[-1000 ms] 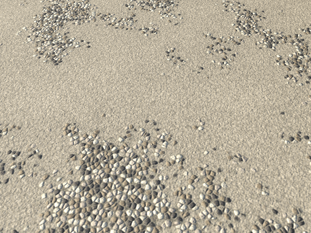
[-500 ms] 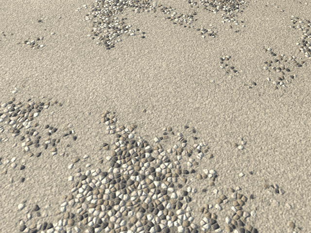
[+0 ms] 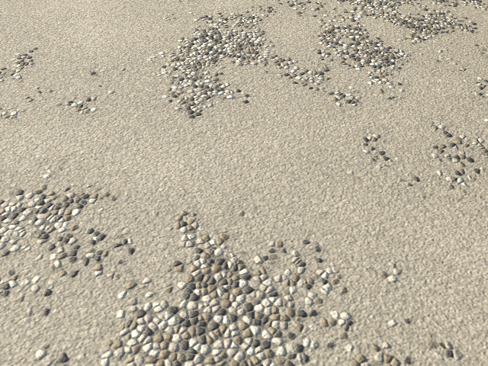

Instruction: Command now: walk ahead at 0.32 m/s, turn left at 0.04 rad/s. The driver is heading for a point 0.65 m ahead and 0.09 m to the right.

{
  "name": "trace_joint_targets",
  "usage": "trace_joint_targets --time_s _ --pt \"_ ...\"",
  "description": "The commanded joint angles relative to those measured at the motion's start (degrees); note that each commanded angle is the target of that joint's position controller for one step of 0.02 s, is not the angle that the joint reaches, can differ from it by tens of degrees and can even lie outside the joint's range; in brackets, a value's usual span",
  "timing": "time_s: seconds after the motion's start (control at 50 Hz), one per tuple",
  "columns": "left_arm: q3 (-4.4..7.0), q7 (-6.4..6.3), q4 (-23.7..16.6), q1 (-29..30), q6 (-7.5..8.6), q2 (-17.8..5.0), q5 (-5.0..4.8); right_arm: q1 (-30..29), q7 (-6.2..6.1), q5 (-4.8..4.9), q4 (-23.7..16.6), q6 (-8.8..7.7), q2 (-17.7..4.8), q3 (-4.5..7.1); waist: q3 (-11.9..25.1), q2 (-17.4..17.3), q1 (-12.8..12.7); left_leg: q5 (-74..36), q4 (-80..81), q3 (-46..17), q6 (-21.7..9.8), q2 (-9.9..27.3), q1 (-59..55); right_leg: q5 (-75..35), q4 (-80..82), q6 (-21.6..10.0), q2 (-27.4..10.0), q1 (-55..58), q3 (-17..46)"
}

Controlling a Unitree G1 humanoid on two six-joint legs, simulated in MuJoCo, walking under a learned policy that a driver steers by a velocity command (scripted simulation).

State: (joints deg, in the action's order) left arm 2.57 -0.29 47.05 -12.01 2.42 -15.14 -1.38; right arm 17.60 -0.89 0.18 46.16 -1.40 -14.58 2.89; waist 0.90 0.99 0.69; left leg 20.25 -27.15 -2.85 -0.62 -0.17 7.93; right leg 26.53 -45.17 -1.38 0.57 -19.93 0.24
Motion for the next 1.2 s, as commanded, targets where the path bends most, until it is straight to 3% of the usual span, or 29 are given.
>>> trace_joint_targets --time_s 0.02,0.1,0.16,0.2,0.22,0.24,0.26,0.28,0.32,0.36,0.44,0.52,0.6,0.66,0.7,0.74,0.76,0.78,0.8,0.82,0.84,0.86,0.9,0.94,1.04,1.1,1.16,1.18,1.2 --pt "1.75 0.98 -7.67 10.24 3.24 -6.40 -0.76 4.33 -0.25 0.55 -1.42 -2.35 -10.04 2.51 -8.73 -10.52 3.09 4.34 17.45 -25.30 -13.60 18.94 -12.74 1.15 -8.33 -1.69 -4.76 -28.26 2.51" --pt "0.37 3.21 -7.55 11.69 3.53 -3.14 0.28 2.39 0.20 0.89 -1.86 -1.62 -10.51 2.72 -5.29 -10.24 2.79 -6.42 17.60 -10.66 -9.85 11.79 -3.56 -10.39 6.28 -0.38 -2.23 -9.92 -2.94" --pt "1.21 3.21 -5.84 6.36 2.67 -5.72 -0.16 1.75 0.50 1.39 -2.04 -1.62 -11.88 3.08 -4.25 -9.60 -0.72 -6.19 15.87 -8.64 -8.38 12.03 5.03 -18.96 12.07 -0.07 -0.29 5.40 -3.93" --pt "2.73 2.09 -3.16 -2.72 1.95 -8.64 -0.30 1.56 0.52 0.93 -1.93 -2.03 -10.14 2.30 -1.12 -7.28 -5.57 -13.94 5.96 -5.51 -5.79 10.01 9.01 -16.80 13.56 -1.70 0.59 17.09 -3.92" --pt "3.83 1.33 -1.79 -10.03 1.97 -11.74 -0.04 1.69 0.54 0.21 -2.37 -2.24 -6.99 1.25 3.32 -0.90 -8.86 -13.66 -9.83 -1.00 -2.92 6.02 14.15 -13.18 16.59 -4.19 -5.72 26.39 4.07" --pt "4.96 1.39 -1.22 -15.52 1.96 -18.77 1.18 4.75 0.05 0.55 -5.35 -3.22 -2.15 -0.15 10.08 17.80 -8.00 6.87 -32.46 2.78 0.98 -1.83 28.15 1.84 27.67 -13.29 -20.91 36.20 33.52" --pt "3.71 1.91 -1.55 -13.27 2.55 -14.90 1.02 4.11 -0.14 1.71 -5.04 -3.94 -6.85 1.06 7.86 13.48 -7.39 11.75 -42.10 -3.93 0.76 -0.77 33.84 12.75 34.69 -15.29 -22.70 32.18 45.11" --pt "2.69 2.01 -2.22 -8.71 2.93 -12.13 0.81 1.35 0.19 2.81 -5.52 -4.25 -9.63 1.88 0.68 9.97 -5.59 7.32 -44.49 -3.63 -0.95 2.78 37.72 12.98 34.57 -13.60 -22.21 26.71 38.32" --pt "1.78 2.16 -3.21 -3.38 3.06 -9.07 1.60 -0.96 0.28 1.62 -4.88 -4.24 -8.57 1.84 -3.54 3.98 -3.11 -1.72 -40.70 -2.11 -1.98 6.65 35.13 -0.36 34.76 -11.27 -16.93 18.45 25.80" --pt "1.37 1.98 -3.41 -1.66 3.21 -7.76 2.09 0.06 0.70 0.99 -4.01 -3.51 -7.24 1.91 -3.18 5.24 -1.09 -6.51 -37.13 -1.77 -1.75 8.28 30.18 -8.86 36.78 -10.27 -13.53 14.16 18.35" --pt "1.59 1.29 -1.89 -4.09 3.73 -8.58 1.30 -4.84 0.68 0.03 -5.48 -2.71 -6.02 1.63 -4.71 1.94 -1.38 -14.09 -28.04 -0.34 0.82 8.33 33.57 -20.03 39.56 -11.63 -12.65 14.26 11.65" --pt "1.70 0.42 -0.43 -6.87 3.03 -9.55 0.91 -13.10 1.45 0.33 -7.84 -3.51 -3.90 0.56 -5.82 2.15 -3.82 -24.44 -13.13 1.66 1.87 6.60 31.04 -24.82 40.04 -10.31 -10.89 14.05 5.76" --pt "1.85 0.18 1.79 -11.39 2.21 -10.12 0.39 -20.10 2.88 0.86 -10.19 -4.13 -3.64 0.00 -7.44 1.29 -5.95 -27.00 -5.44 2.52 1.03 4.82 29.82 -26.01 38.79 -10.23 -12.81 18.03 4.67" --pt "2.21 -0.01 2.80 -12.44 1.29 -10.72 0.15 -22.09 3.89 0.97 -11.54 -4.46 -4.74 0.14 -7.23 1.91 -5.08 -22.29 -2.07 2.25 -1.16 3.88 29.88 -31.76 35.19 -9.19 -15.20 24.23 4.97" --pt "2.62 -0.21 2.83 -11.76 0.79 -11.93 0.29 -18.75 3.98 0.88 -10.93 -4.49 -6.65 0.86 -4.11 3.66 -2.52 -17.58 -1.39 3.84 -2.96 1.62 23.58 -46.01 29.67 -8.03 -15.35 26.87 4.45" --pt "2.17 -0.40 2.38 -10.85 0.09 -11.32 0.71 -4.11 3.02 0.67 -7.01 -4.37 -10.96 3.11 6.13 3.73 5.23 -18.23 -0.58 5.18 -6.38 0.05 1.03 -57.85 11.03 -5.42 -11.29 21.37 1.78" --pt "0.80 -0.46 0.72 -11.81 0.26 -8.03 2.19 6.52 2.14 -0.17 -5.28 -4.06 -15.24 4.14 15.89 -3.75 8.18 -18.71 -3.50 -8.65 -9.90 12.47 -18.65 -37.43 -8.02 -3.63 -7.32 7.25 0.33" --pt "-1.10 0.13 0.79 -19.99 1.43 -0.77 0.93 7.05 2.68 -0.50 -4.32 -4.06 -16.74 4.20 23.42 -18.34 3.09 -3.20 4.54 -36.27 -17.87 24.23 -33.98 5.84 -25.16 -0.91 3.01 -13.42 3.88" --pt "0.72 0.23 1.28 -14.33 2.26 -8.60 -0.71 5.05 2.55 -0.33 -5.21 -4.10 -10.80 2.74 17.51 -10.68 5.91 -3.02 8.80 -35.26 -15.16 22.95 -28.27 6.22 -29.94 -1.04 0.56 -18.30 9.71" --pt "1.67 0.10 -0.42 -9.15 2.53 -10.82 -1.73 0.32 2.29 -0.51 -5.54 -4.21 -9.23 2.05 8.62 -8.14 4.86 -14.35 9.15 -24.29 -13.07 21.63 -19.49 1.55 -29.79 -0.86 -1.58 -19.58 8.19" --pt "1.61 -0.40 -0.49 -7.45 2.39 -9.84 -1.19 -3.42 2.37 -0.79 -5.63 -4.41 -8.07 1.63 5.08 -3.62 2.55 -28.19 9.53 -16.40 -12.11 19.35 -11.69 -2.06 -27.64 0.08 -3.98 -16.58 6.83" --pt "2.00 -0.75 -0.12 -7.46 1.74 -9.07 -0.30 -6.13 2.60 -1.02 -5.47 -4.65 -6.58 1.38 2.68 -3.23 0.60 -37.45 10.10 -9.87 -11.32 17.08 -5.96 -3.69 -24.62 0.96 -5.29 -13.83 6.51" --pt "2.07 -0.95 0.85 -10.97 -0.31 -6.69 -0.32 -9.00 2.68 -1.65 -4.84 -5.44 -5.43 1.24 2.48 -5.98 -2.41 -44.79 12.34 -2.77 -10.78 14.97 0.87 -6.20 -21.99 2.24 -6.29 -7.24 5.82" --pt "2.06 -1.24 -0.28 -10.22 -1.80 -5.31 0.13 -10.46 2.30 -1.69 -3.83 -5.74 -6.56 1.49 1.04 -5.91 -3.46 -48.70 13.98 1.45 -11.91 14.70 4.47 -8.48 -18.93 3.32 -5.90 -7.38 4.63" --pt "0.91 -0.36 -3.71 -2.97 -1.69 -2.99 1.34 -10.22 0.65 -1.03 -0.93 -3.92 -8.37 1.67 1.70 -5.38 -1.68 -46.63 14.63 8.01 -11.73 12.41 2.86 -21.50 0.46 3.52 -5.87 -4.87 2.21" --pt "1.02 0.34 -5.33 1.12 -1.50 -4.13 1.45 -8.00 0.53 -0.42 1.35 -2.58 -9.85 1.90 2.12 -4.50 -0.06 -44.39 12.55 6.91 -11.72 13.77 -1.43 -22.26 6.80 2.89 -4.88 -4.14 1.31" --pt "1.52 0.67 -6.15 1.92 -1.50 -5.43 1.76 -8.64 0.42 0.71 2.67 -1.30 -10.44 2.03 1.64 -5.11 -1.06 -40.55 6.92 5.26 -10.27 14.63 -3.19 -19.63 12.74 0.84 -3.58 -1.99 0.19" --pt "1.78 0.67 -5.75 0.62 -1.38 -5.80 1.95 -9.00 0.30 1.22 3.02 -1.01 -9.77 1.81 1.94 -4.60 -2.35 -37.23 3.59 5.48 -8.40 13.25 -2.26 -24.14 18.01 -0.41 -2.70 2.04 -0.55" --pt "2.64 0.22 -5.40 -0.78 -1.28 -8.65 2.19 -5.74 0.32 0.63 4.02 -1.10 -8.05 1.30 3.37 -1.15 -2.24 -31.58 -0.98 6.69 -5.09 9.89 -0.47 -39.56 21.76 -2.06 -4.35 8.21 2.30"
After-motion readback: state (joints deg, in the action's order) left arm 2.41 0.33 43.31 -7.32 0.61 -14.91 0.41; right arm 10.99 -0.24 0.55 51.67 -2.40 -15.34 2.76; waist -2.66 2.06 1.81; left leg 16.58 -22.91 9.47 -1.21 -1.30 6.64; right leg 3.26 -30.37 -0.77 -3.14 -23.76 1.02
